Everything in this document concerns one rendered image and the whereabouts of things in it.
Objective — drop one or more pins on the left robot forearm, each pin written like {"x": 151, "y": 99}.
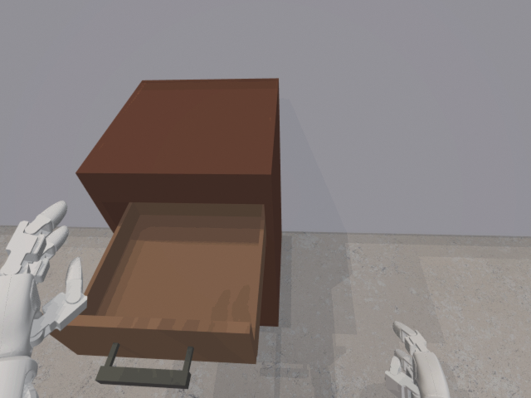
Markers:
{"x": 16, "y": 377}

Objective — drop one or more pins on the robot left hand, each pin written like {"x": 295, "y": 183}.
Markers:
{"x": 29, "y": 251}

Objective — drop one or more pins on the cabinet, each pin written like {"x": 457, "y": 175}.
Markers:
{"x": 195, "y": 141}

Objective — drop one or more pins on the robot right hand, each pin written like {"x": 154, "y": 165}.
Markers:
{"x": 424, "y": 377}

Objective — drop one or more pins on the drawer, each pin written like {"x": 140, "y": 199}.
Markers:
{"x": 173, "y": 276}

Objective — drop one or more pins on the handle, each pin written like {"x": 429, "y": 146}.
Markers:
{"x": 131, "y": 376}

